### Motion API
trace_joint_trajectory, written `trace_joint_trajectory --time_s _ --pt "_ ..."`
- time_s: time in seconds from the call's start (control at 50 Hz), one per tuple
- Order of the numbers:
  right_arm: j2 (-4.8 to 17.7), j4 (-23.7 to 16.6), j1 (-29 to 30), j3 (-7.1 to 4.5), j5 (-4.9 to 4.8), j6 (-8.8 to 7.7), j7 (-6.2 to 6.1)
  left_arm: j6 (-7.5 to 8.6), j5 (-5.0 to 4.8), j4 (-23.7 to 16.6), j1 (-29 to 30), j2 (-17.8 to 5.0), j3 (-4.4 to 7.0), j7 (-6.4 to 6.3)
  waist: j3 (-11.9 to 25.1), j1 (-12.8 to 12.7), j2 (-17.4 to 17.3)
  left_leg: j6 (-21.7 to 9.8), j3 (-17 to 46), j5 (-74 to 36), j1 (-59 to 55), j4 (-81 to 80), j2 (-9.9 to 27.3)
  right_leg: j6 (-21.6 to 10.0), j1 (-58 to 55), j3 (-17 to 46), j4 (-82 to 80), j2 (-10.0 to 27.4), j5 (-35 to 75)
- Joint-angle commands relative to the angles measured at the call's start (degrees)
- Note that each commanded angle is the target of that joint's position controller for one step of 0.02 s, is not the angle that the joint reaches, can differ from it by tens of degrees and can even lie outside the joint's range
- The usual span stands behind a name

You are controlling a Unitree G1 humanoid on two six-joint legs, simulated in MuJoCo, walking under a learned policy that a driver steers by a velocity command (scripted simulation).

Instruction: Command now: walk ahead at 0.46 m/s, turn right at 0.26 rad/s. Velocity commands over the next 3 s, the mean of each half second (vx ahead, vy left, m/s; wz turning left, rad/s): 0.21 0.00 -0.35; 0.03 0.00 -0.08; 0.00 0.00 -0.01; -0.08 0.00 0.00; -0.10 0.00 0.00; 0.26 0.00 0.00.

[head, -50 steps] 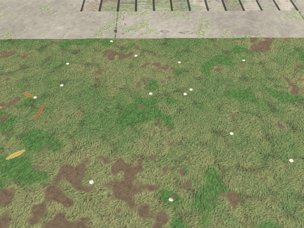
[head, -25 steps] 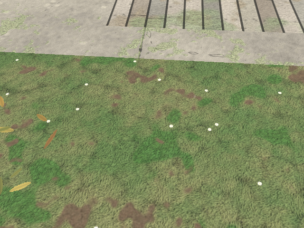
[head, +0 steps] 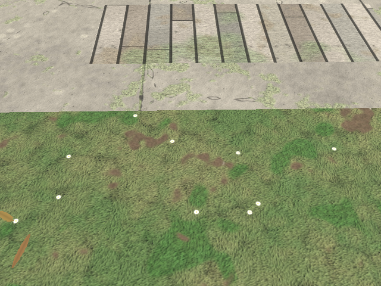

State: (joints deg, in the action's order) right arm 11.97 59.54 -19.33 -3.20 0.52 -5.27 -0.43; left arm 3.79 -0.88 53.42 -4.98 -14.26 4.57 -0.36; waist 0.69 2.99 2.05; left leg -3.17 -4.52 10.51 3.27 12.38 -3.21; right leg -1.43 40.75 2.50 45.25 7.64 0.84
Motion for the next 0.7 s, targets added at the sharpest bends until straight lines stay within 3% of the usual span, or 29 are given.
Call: trace_joint_trajectory --time_s 0.02,0.08,0.12,0.16,0.18,0.2,0.22,0.24,0.26,0.28,0.3,0.32,0.36,0.4,0.46,0.52,0.58,0.6,0.62,0.64,0.66,0.68,0.7 --pt "8.8 -2.45 1.19 -1.54 -0.05 -0.78 -0.73 0.19 -0.2 -3.41 4.76 -1.45 -0.21 0.85 -4.75 -0.38 -4.77 -6.88 3.26 -13.09 2.92 -6.56 15.15 -0.4 -1.79 -1.09 -6.41 -1.19 6.01" --pt "9.17 -1.83 0.94 -1.6 0.04 0.29 -1.1 0.13 0.3 -5.14 7.4 -1.14 -0.62 1.83 -4.87 0.13 -5.21 -5.47 -1.05 -25.12 -0.46 -1.33 15.86 -1.22 -5.2 -3.13 -10.67 -3.16 4.68" --pt "10.94 -2.33 2.65 -2.17 -0.61 1.28 -1.68 -0.03 0.46 -6.41 6.57 -3.14 -0.06 2.59 -3.17 -1.25 -7.16 -4.21 -1.78 -35.35 -3.8 4.51 17.03 -2.49 -7.45 -4.55 -11.55 -4.73 -0.6" --pt "12.27 -3.42 5.07 -2.73 -1.39 2.3 -2.51 0.07 0.76 -5.3 -1.38 -6.39 1.49 3.21 1.4 -5.55 -7.9 -2.04 -2.62 -45.7 -5.27 16.42 16.27 -4.31 -16.49 -7.0 -14.34 -8.35 -3.95" --pt "11.98 -4.01 5.05 -2.62 -1.31 2.7 -2.69 0.14 0.78 -3.64 -7.95 -9.22 2.94 3.0 4.73 -8.42 -5.39 0.34 -4.12 -42.58 -2.85 27.76 13.16 -5.83 -25.4 -6.68 -18.92 -10.05 2.38" --pt "10.37 -5.86 3.39 -1.91 0.56 2.39 -2.53 -0.2 1.47 -3.62 -13.08 -14.53 4.19 1.76 11.46 -8.66 4.58 3.97 -5.23 -19.48 10.91 47.14 9.14 -10.18 -41.5 7.93 -16.14 0.82 25.8" --pt "2.74 -6.68 -4.17 0.48 2.02 1.2 -1.31 -0.22 1.59 -5.35 -10.55 -17.1 3.68 1.61 20.52 -2.23 14.34 6.98 1.44 30.86 30.66 66.38 -1.65 -22.9 -59.09 31.25 -16.03 14.59 41.85" --pt "7.71 -6.74 -0.92 -0.51 0.11 0.14 -0.4 -0.78 1.23 -6.4 -12.43 -13.51 2.9 1.72 25.63 -6.36 6.51 5.59 10.3 28.89 32.74 70.77 0.58 -22.4 -57.27 31.83 -20.09 13.02 28.95" --pt "9.0 -8.56 4.87 -1.0 -1.8 0.09 -0.51 -0.94 0.97 -7.77 -8.08 -11.07 2.34 1.47 18.11 -6.23 3.87 4.6 9.38 23.54 36.76 69.51 2.75 -19.35 -50.51 25.11 -22.02 9.82 19.27" --pt "9.16 -8.73 7.23 -1.23 -1.61 0.72 -1.36 -1.35 0.39 -8.71 -4.06 -9.2 1.83 1.09 11.73 -4.84 -1.24 4.65 8.56 18.75 36.7 65.42 5.14 -16.22 -41.49 20.3 -24.44 7.04 11.89" --pt "10.21 -8.71 7.73 -1.84 -0.79 1.68 -2.14 -1.68 0.58 -9.47 -1.48 -7.48 1.23 0.74 8.2 -3.49 -1.7 4.8 8.5 16.0 33.98 61.52 6.96 -15.0 -33.04 17.56 -26.18 6.08 7.96" --pt "10.63 -9.03 7.11 -2.27 -0.49 2.78 -2.53 -1.79 1.26 -9.77 -0.69 -6.84 1.01 0.56 7.07 -2.0 0.02 4.7 8.77 14.64 29.65 58.6 7.9 -14.45 -27.04 16.24 -27.53 4.75 5.54" --pt "8.77 -8.97 5.38 -2.31 -0.15 3.86 -3.12 -1.58 2.24 -9.85 -0.94 -7.37 1.01 0.36 6.99 -1.09 2.4 5.06 7.9 12.52 26.26 55.06 7.25 -14.73 -22.36 13.52 -28.53 3.15 7.57" --pt "8.0 -9.23 5.53 -2.23 -0.04 4.1 -3.45 -1.48 2.17 -9.75 -1.83 -7.87 1.01 -0.21 7.79 -1.1 2.82 5.81 7.96 10.32 26.67 50.15 7.19 -14.75 -22.75 12.04 -28.24 2.8 9.82" --pt "7.68 -9.87 7.82 -2.07 -0.03 4.63 -3.5 -2.17 1.96 -10.04 -1.63 -7.58 0.68 -0.97 8.33 -1.9 3.25 6.7 8.44 5.85 25.88 42.68 7.85 -13.11 -23.41 11.45 -28.77 1.87 0.58" --pt "7.5 -10.52 10.51 -1.82 -0.36 4.89 -3.22 -2.68 2.19 -10.03 -1.37 -7.06 0.2 -1.22 6.33 -2.89 4.29 6.97 8.22 4.16 22.19 34.65 7.74 -11.93 -21.82 11.69 -30.05 1.06 -10.04" --pt "7.56 -10.26 10.9 -1.65 -0.55 4.44 -2.71 -3.01 2.23 -9.47 -2.15 -6.18 -0.38 -1.03 4.79 -3.28 4.51 6.58 7.04 5.81 17.74 26.7 6.6 -11.27 -22.49 12.77 -28.89 0.98 -13.68" --pt "7.15 -9.78 9.92 -1.54 -0.49 4.14 -2.41 -3.16 1.97 -9.36 -1.86 -5.48 -0.77 -0.97 4.45 -2.33 3.98 5.93 6.28 3.98 14.91 21.39 6.06 -10.34 -22.57 12.69 -27.38 0.49 -14.14" --pt "6.74 -9.14 8.65 -1.36 -0.16 3.81 -2.02 -3.27 1.6 -9.03 -2.26 -4.67 -1.19 -0.93 3.97 -1.18 3.16 4.93 5.55 -0.78 10.89 14.1 5.51 -8.61 -21.99 12.25 -25.75 -0.62 -13.99" --pt "8.16 -8.94 7.97 -1.39 0.69 3.5 -1.73 -3.05 1.69 -8.35 -4.73 -3.7 -1.61 -0.85 4.16 -1.44 1.31 3.71 8.38 -6.31 6.53 11.12 8.17 -5.99 -20.81 11.69 -24.0 -2.2 -13.95" --pt "11.7 -9.11 7.34 -1.86 1.32 3.41 -1.69 -2.63 2.39 -8.23 -7.0 -3.22 -1.68 -0.72 4.68 -3.59 -4.58 1.35 13.26 -15.84 3.3 11.64 13.88 -3.59 -18.43 8.01 -18.72 -5.91 -15.66" --pt "12.78 -8.31 9.94 -2.27 0.93 3.66 -1.61 -2.42 1.93 -8.49 -8.93 -2.38 -1.44 -0.51 3.88 -7.12 -13.97 -2.3 15.36 -10.92 8.08 11.36 15.26 -1.73 -20.09 2.17 -18.1 -10.18 -18.06" --pt "8.55 -8.75 11.7 -1.44 0.58 3.58 -1.34 -2.47 2.42 -8.4 -5.9 -3.74 -1.33 -0.4 3.56 -5.61 -12.92 -1.97 15.04 -2.34 12.19 9.52 13.87 -0.92 -24.58 2.01 -17.9 -9.49 -15.62"
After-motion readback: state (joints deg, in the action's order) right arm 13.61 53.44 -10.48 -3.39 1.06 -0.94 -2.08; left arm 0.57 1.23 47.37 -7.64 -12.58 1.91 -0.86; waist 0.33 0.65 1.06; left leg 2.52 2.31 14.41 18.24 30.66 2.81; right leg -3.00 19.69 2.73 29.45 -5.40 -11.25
